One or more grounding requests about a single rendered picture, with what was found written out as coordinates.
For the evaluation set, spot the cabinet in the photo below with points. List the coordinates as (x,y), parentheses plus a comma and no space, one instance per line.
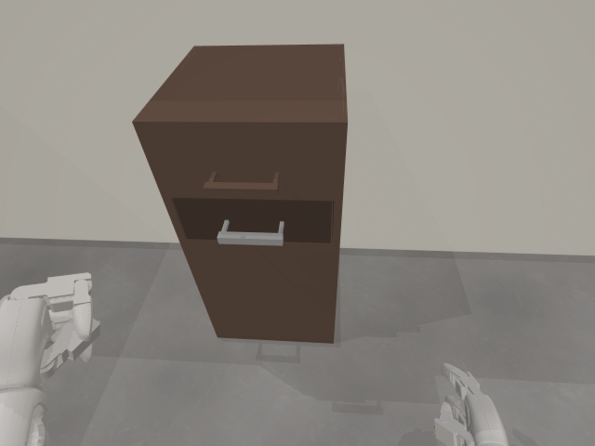
(256,114)

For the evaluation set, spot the robot left forearm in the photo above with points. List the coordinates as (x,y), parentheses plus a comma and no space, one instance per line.
(21,413)

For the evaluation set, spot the drawer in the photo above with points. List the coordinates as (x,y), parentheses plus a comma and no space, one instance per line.
(304,221)

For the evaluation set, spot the handle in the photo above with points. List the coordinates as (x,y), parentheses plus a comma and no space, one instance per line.
(241,189)
(251,238)

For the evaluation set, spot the robot right hand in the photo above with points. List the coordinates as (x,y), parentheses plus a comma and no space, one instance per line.
(479,421)

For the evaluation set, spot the robot left hand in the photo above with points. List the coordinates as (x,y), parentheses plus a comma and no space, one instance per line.
(26,326)

